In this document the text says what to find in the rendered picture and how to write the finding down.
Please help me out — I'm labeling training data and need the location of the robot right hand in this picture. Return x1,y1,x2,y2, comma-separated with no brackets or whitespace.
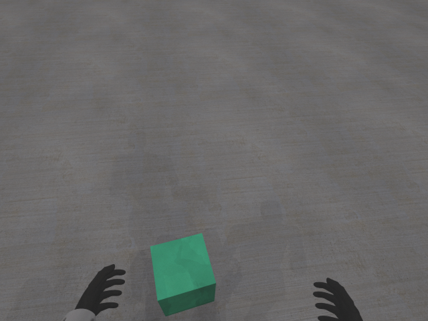
313,278,363,321

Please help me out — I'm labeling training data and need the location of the robot left hand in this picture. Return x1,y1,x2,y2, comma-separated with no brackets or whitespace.
75,264,126,316

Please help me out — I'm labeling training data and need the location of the carton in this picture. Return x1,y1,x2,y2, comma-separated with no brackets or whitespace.
150,233,216,316

